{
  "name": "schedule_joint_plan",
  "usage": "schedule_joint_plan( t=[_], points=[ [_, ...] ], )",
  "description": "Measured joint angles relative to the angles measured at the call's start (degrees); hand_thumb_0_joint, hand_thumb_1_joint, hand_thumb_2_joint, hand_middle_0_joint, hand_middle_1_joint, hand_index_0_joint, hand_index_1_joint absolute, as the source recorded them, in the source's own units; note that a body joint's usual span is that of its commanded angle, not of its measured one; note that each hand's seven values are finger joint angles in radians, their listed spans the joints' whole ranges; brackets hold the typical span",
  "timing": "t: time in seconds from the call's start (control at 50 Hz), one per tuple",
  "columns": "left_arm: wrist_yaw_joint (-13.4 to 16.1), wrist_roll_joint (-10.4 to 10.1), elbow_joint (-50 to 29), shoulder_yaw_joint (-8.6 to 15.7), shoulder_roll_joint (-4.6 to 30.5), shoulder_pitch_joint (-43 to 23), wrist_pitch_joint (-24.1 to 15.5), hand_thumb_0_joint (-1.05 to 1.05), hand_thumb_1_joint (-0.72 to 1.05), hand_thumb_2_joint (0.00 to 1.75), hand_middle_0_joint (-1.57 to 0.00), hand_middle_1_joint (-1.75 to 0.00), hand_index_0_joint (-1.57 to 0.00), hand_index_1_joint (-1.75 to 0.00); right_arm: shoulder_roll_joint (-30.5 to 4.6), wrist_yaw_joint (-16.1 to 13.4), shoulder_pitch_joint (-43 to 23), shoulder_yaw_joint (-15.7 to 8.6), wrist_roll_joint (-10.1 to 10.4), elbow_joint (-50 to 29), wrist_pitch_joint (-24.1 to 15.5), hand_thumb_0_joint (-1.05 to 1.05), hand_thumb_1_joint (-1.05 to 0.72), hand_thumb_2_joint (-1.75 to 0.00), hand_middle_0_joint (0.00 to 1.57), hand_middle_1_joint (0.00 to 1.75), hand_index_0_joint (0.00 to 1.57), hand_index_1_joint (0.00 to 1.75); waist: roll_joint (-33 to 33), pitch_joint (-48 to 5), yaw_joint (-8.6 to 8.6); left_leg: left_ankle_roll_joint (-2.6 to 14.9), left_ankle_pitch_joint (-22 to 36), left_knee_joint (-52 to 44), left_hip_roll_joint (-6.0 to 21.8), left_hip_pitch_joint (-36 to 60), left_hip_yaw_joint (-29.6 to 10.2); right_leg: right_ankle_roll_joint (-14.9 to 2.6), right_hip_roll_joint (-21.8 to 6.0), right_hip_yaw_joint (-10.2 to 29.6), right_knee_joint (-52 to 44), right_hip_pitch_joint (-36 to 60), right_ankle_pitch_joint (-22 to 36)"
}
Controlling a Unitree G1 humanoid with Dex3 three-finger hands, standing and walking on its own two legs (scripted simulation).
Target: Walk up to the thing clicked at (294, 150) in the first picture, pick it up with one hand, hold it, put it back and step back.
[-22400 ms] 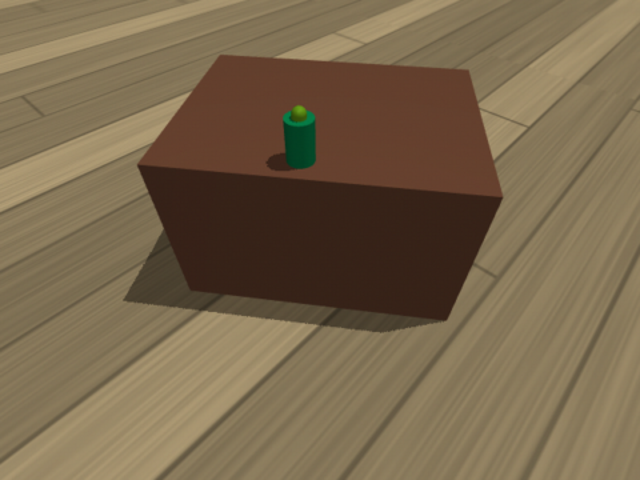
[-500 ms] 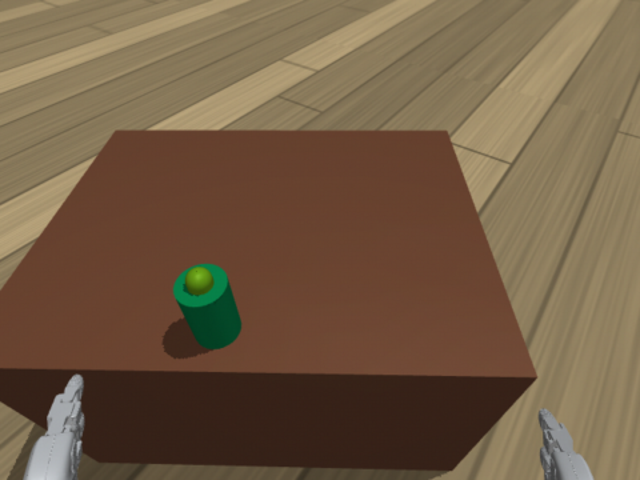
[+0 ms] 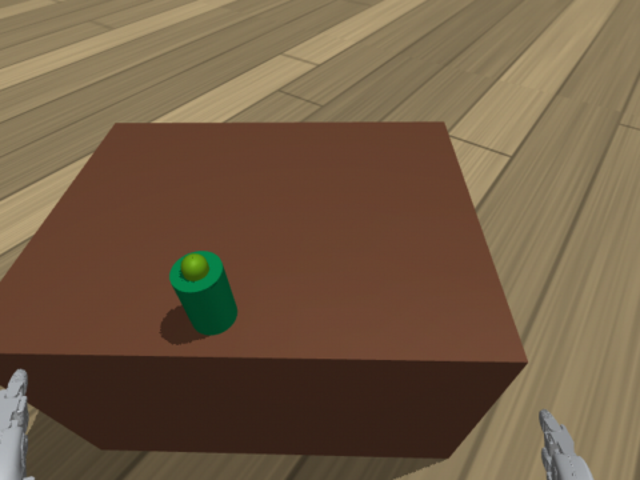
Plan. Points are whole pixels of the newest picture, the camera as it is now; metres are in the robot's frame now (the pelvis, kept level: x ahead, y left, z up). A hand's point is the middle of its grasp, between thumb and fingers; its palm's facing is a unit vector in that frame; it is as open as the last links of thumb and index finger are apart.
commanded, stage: home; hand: left
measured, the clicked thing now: (204, 289) +0.44 +0.23 -0.06
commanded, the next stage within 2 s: none
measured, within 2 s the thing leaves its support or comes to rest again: neither
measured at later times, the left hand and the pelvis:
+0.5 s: hand (197, 457) +0.19 +0.18 -0.07, palm faces +0.09 -0.98 -0.19, open 17.4 cm; pelvis +0.01 +0.01 +0.00, yaw -1 degrees
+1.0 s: hand out of the picture +0.12 +0.25 -0.12, palm faces -0.06 -0.92 -0.39, open 17.4 cm; pelvis +0.01 +0.01 +0.01, yaw +0 degrees
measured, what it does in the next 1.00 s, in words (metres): stands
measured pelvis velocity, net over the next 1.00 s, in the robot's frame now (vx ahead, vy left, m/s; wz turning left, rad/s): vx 0.01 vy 0.01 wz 0.00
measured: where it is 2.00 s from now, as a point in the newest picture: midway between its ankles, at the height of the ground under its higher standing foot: outside the picture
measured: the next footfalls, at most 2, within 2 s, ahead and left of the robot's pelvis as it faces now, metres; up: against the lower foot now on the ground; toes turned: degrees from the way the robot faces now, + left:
none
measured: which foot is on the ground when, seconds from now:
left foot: down 0.00-1.00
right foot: down 0.00-1.00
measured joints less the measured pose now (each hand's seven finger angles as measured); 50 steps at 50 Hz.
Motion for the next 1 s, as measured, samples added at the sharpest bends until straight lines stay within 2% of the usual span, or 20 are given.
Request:
schedule_joint_plan(
  t=[0.1, 0.2, 0.3, 0.38, 0.44, 0.54, 0.66, 0.78, 0.82, 0.86, 0.92, 1.0],
  points=[
    [0.35, 0.47, 2.65, -2.49, -1.69, -1.16, -1.03, -0.01, -0.53, 0.05, -0.06, -0.06, -0.06, -0.05, 0.79, -0.14, -1.03, 2.93, -0.05, -0.73, -0.9, -0.01, 0.3, -0.24, 0.1, 0.13, 0.1, 0.12, -0.75, 0.12, -0.11, 0.2, -0.01, -0.37, -0.1, 0.37, 0.17, 0.17, -0.1, 0.13, -0.65, 0.46, 0.2],
    [0.04, 0.85, 4.92, -7.84, -4.82, -1.84, -0.9, -0.01, -0.52, 0.06, -0.06, -0.07, -0.06, -0.06, 2.84, 0.87, -2.56, 5.54, -0.57, -0.38, -1.88, 0.0, -0.01, -0.42, 0.12, 0.17, 0.13, 0.17, -1.02, -0.13, -0.39, 0.4, -0.27, -0.32, -0.14, 0.27, 0.19, 0.39, -0.14, 0.14, -1.26, 0.65, 0.35],
    [-0.67, 1.21, 6.62, -13.81, -8.16, -1.75, 0.61, -0.01, -0.52, 0.07, -0.06, -0.07, -0.06, -0.06, 2.97, 1.32, -2.91, 5.17, -0.7, 0.52, -2.11, 0.0, -0.34, -0.6, 0.15, 0.22, 0.16, 0.22, -0.94, -0.27, -1.16, 0.71, -0.75, 0.04, -0.15, 0.04, 0.51, 0.74, -0.19, 0.46, -1.5, 0.59, 0.32],
    [-0.82, 1.5, 7.98, -16.53, -9.22, -2.61, 1.43, -0.01, -0.52, 0.07, -0.06, -0.07, -0.06, -0.06, 2.43, 1.16, -2.63, 4.63, -0.58, 0.39, -0.98, 0.0, -0.58, -0.73, 0.17, 0.25, 0.18, 0.25, -1.41, 0.03, -1.65, 0.77, -1.08, 0.44, 0.01, -0.15, 0.71, 0.82, -0.07, 0.68, -1.3, 0.37, 0.18],
    [-0.68, 1.57, 8.59, -17.36, -9.1, -3.43, 1.86, -0.01, -0.53, 0.06, -0.06, -0.06, -0.06, -0.06, 2.23, 0.94, -2.46, 4.57, -0.6, -0.19, -0.06, 0.01, -0.71, -0.79, 0.18, 0.27, 0.19, 0.27, -1.7, 0.21, -1.96, 0.73, -1.24, 0.63, 0.15, -0.23, 0.74, 0.79, 0.07, 0.74, -1.21, 0.3, 0.11],
    [-0.1, 1.55, 8.02, -17.1, -7.86, -3.74, 2.07, -0.01, -0.54, 0.05, -0.06, -0.06, -0.05, -0.05, 2.15, 0.82, -3.1, 5.07, -0.69, 0.13, 0.09, 0.01, -0.83, -0.86, 0.19, 0.29, 0.19, 0.29, -1.53, 0.21, -2.3, 0.63, -1.44, 0.72, 0.41, -0.11, 0.74, 0.71, 0.32, 0.76, -1.38, 0.48, 0.1],
    [1.83, 1.64, 5.75, -17.44, -7.39, -1.7, 2.74, -0.01, -0.56, 0.05, -0.05, -0.06, -0.05, -0.05, 1.27, 0.37, -6.21, 5.55, -0.39, 8.1, 0.53, 0.01, -0.88, -0.89, 0.2, 0.3, 0.2, 0.3, -0.28, 0.0, -2.49, 0.64, -2.12, 1.7, 0.77, -0.39, 0.19, 0.71, 0.72, 0.27, -1.54, 0.88, -0.07],
    [2.69, 2.0, 5.69, -18.1, -7.76, -1.66, 4.11, -0.01, -0.56, 0.04, -0.05, -0.05, -0.05, -0.05, 1.16, -0.26, -7.2, 5.31, -0.58, 12.09, 0.52, 0.02, -0.89, -0.9, 0.2, 0.3, 0.2, 0.3, 0.19, 0.43, -2.23, 0.58, -2.42, 2.56, 0.81, -1.01, -0.07, 0.67, 0.77, 0.06, -0.79, 0.41, -0.4],
    [1.35, 4.73, 10.16, -18.93, -6.24, -3.62, 2.63, -0.01, -0.56, 0.04, -0.05, -0.05, -0.05, -0.05, 0.47, 1.28, -8.52, 5.23, -3.42, 15.49, 0.09, 0.01, -0.9, -0.9, 0.2, 0.3, 0.2, 0.3, 0.13, 1.53, -2.2, 0.75, -2.34, 2.36, 0.55, 0.31, -0.09, 0.5, 0.54, -0.01, -0.71, 1.67, -0.55],
    [-0.5, 6.22, 16.47, -19.85, -3.79, -5.68, 2.27, -0.01, -0.56, 0.05, -0.05, -0.05, -0.05, -0.05, -0.88, 3.29, -9.93, 5.23, -4.86, 19.64, 0.6, 0.01, -0.9, -0.9, 0.2, 0.3, 0.2, 0.3, 0.09, 1.79, -2.31, 0.94, -2.39, 2.17, 0.22, 1.65, -0.07, 0.37, 0.22, -0.04, -0.57, 2.94, -0.85],
    [-2.08, 6.3, 24.39, -19.68, -1.08, -7.19, 2.39, -0.01, -0.55, 0.05, -0.06, -0.06, -0.05, -0.05, -2.75, 5.2, -10.74, 4.51, -4.86, 24.15, 0.92, 0.01, -0.9, -0.9, 0.2, 0.3, 0.2, 0.3, 0.03, 1.86, -2.49, 0.99, -2.36, 1.53, -0.11, 3.68, 0.07, 0.42, -0.11, 0.03, -0.89, 4.82, -1.03],
    [-2.64, 5.92, 31.91, -18.77, 1.54, -7.52, 2.32, -0.01, -0.54, 0.06, -0.06, -0.06, -0.05, -0.05, -4.79, 6.22, -10.78, 3.39, -4.46, 28.79, 1.13, 0.01, -0.9, -0.9, 0.2, 0.3, 0.2, 0.3, -0.25, 2.19, -2.58, 1.02, -1.51, -0.7, -0.34, 6.43, 0.2, 0.59, -0.29, 0.05, -3.17, 7.56, -0.12]
  ],
)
